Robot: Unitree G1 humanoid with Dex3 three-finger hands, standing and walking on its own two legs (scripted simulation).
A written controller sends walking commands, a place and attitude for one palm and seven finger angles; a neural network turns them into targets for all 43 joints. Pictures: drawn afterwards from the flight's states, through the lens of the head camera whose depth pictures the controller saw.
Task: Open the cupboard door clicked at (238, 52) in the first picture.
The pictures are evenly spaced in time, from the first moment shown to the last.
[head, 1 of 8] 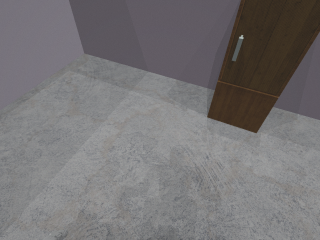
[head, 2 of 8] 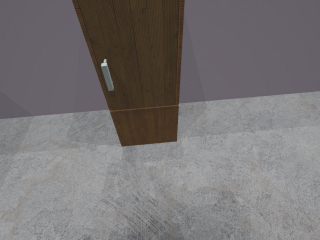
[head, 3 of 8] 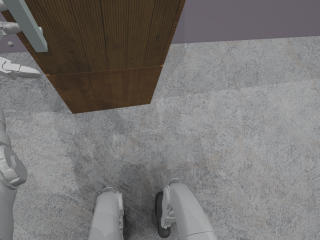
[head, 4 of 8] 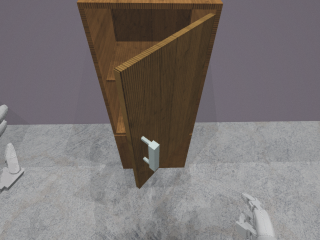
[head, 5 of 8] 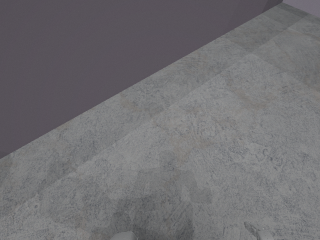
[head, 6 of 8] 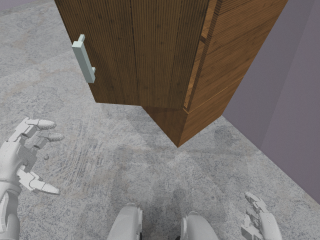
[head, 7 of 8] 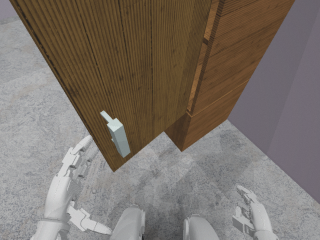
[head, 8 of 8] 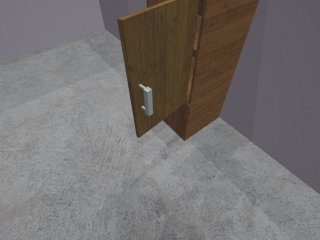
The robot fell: no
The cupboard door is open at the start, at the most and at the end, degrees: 0 97 97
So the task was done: yes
